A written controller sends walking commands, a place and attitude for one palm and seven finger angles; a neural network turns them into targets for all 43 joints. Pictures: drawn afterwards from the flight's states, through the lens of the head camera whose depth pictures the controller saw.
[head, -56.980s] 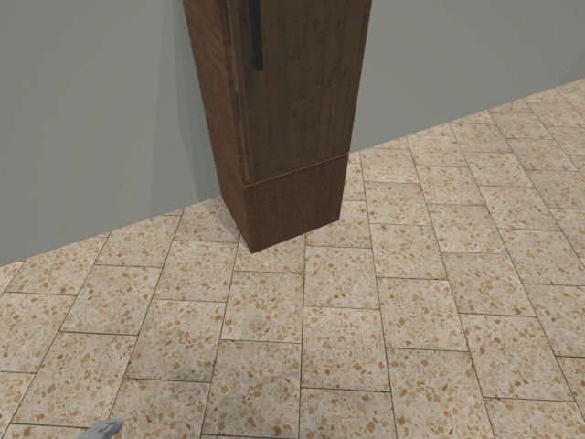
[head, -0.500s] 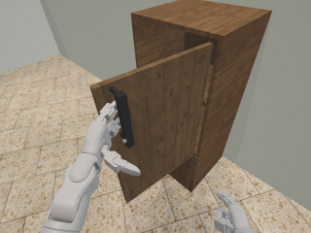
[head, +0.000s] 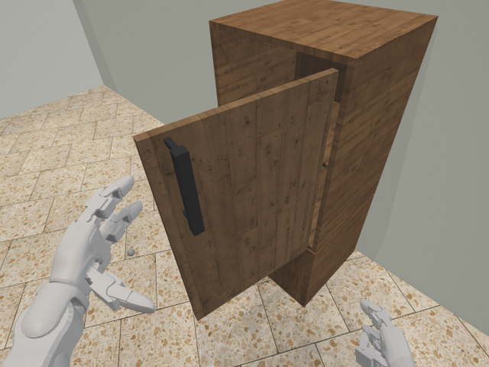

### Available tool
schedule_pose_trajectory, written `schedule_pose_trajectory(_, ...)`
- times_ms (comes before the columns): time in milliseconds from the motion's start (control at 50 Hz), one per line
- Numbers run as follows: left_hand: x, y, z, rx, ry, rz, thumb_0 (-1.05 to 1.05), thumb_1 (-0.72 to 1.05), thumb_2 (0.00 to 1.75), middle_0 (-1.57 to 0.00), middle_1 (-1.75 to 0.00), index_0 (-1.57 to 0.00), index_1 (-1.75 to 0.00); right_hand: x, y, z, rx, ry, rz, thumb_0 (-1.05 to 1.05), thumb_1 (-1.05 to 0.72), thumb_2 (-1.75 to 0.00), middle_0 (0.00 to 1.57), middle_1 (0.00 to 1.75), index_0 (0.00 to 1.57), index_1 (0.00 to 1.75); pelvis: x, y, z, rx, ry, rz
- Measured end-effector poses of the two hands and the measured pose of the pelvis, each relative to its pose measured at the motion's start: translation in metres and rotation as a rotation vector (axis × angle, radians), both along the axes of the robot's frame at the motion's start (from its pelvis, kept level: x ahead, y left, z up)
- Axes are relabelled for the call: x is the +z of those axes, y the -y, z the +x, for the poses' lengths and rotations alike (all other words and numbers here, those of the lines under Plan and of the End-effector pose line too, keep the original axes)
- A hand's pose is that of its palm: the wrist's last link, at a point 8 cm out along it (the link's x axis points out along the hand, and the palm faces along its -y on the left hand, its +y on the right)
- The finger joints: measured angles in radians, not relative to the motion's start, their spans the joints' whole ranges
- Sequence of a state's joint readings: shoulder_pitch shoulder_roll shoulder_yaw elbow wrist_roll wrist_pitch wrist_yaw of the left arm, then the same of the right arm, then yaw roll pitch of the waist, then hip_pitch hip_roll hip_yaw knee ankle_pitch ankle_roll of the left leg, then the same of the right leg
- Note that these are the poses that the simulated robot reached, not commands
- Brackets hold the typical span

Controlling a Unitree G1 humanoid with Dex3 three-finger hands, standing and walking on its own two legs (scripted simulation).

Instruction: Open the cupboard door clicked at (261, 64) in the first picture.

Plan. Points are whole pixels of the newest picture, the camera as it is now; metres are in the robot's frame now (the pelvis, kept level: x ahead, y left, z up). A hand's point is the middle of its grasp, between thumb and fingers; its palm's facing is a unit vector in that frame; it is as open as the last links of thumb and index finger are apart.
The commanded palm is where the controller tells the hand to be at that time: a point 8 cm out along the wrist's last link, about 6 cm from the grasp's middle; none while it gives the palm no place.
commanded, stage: slide the hand sideways off the handle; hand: left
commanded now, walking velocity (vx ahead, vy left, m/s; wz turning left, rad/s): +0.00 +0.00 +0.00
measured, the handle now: (184, 188) +0.34 +0.14 +0.15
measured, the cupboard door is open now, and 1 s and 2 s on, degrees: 80 80 80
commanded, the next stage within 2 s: draw the hand back to the body in 0.14 s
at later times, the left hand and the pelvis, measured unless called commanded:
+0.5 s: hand (106, 256) +0.21 +0.21 +0.15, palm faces +0.00 -1.00 -0.10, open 16.3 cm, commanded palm +0.17 +0.26 +0.16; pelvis +0.00 +0.03 +0.00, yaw +0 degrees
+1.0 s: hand (74, 262) +0.20 +0.25 +0.15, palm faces +0.34 -0.88 -0.34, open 14.3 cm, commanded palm +0.15 +0.30 +0.17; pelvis +0.00 +0.03 +0.00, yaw +0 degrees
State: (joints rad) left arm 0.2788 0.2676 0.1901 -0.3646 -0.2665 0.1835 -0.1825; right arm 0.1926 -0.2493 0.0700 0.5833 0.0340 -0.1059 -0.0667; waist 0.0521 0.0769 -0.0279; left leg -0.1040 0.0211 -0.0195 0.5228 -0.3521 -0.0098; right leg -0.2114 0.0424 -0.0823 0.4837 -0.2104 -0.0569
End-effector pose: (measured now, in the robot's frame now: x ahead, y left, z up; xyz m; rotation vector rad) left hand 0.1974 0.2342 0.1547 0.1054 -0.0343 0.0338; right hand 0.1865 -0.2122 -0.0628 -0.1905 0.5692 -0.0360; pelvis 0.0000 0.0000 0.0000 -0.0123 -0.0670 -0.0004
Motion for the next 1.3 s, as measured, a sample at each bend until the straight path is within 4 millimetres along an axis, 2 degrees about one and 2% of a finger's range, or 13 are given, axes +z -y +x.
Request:
schedule_pose_trajectory(140,-0.003,-0.019,-0.006,-0.007,-0.001,-0.007,-0.02,-0.50,0.30,-0.16,-0.31,-0.15,-0.30,0.001,-0.007,0.001,0.019,0.029,-0.011,0.01,-0.90,-0.90,0.20,0.30,0.20,0.30,-0.001,-0.006,-0.002,0.012,-0.004,-0.006)
schedule_pose_trajectory(340,-0.002,-0.015,-0.001,-0.076,0.026,-0.026,-0.02,-0.50,0.30,-0.15,-0.30,-0.15,-0.30,0.006,-0.029,0.002,0.044,0.078,0.002,0.01,-0.90,-0.90,0.20,0.30,0.20,0.30,-0.002,-0.021,-0.001,0.009,-0.007,-0.003)
schedule_pose_trajectory(520,-0.001,-0.032,-0.008,-0.030,0.009,-0.007,-0.02,-0.50,0.30,-0.15,-0.30,-0.15,-0.30,0.005,-0.046,0.002,0.064,0.061,0.015,0.01,-0.90,-0.90,0.21,0.30,0.20,0.30,-0.001,-0.029,0.000,0.007,-0.007,-0.004)
schedule_pose_trajectory(760,0.004,-0.043,-0.017,-0.033,0.008,0.013,-0.02,-0.47,0.31,-0.16,-0.30,-0.15,-0.30,0.007,-0.048,0.007,0.074,0.071,0.008,0.01,-0.90,-0.90,0.21,0.30,0.20,0.30,-0.001,-0.032,0.001,0.011,-0.009,-0.007)
schedule_pose_trajectory(840,0.012,-0.051,-0.025,0.132,0.069,0.171,-0.02,-0.39,0.34,-0.16,-0.30,-0.16,-0.30,0.009,-0.045,0.005,0.072,0.066,-0.013,0.01,-0.90,-0.90,0.21,0.30,0.20,0.30,0.000,-0.030,0.002,0.006,-0.011,-0.007)
schedule_pose_trajectory(960,0.008,-0.056,-0.036,0.279,0.094,0.240,-0.01,-0.22,0.42,-0.17,-0.30,-0.16,-0.30,-0.002,-0.035,-0.006,0.060,-0.025,-0.040,0.01,-0.90,-0.90,0.21,0.30,0.20,0.30,0.003,-0.027,0.002,0.004,-0.007,-0.008)
schedule_pose_trajectory(1120,0.018,-0.063,-0.033,0.332,0.126,0.329,-0.01,0.04,0.53,-0.18,-0.30,-0.18,-0.30,-0.017,-0.026,-0.014,0.018,-0.115,-0.037,0.01,-0.90,-0.90,0.21,0.30,0.20,0.30,0.006,-0.025,0.010,0.000,-0.004,-0.005)
schedule_pose_trajectory(1300,0.019,-0.071,-0.027,0.356,0.111,0.363,0.00,0.35,0.66,-0.19,-0.30,-0.19,-0.30,-0.016,-0.020,-0.004,-0.019,-0.116,-0.024,0.01,-0.90,-0.90,0.21,0.30,0.20,0.30,0.007,-0.023,0.016,-0.013,-0.003,-0.005)
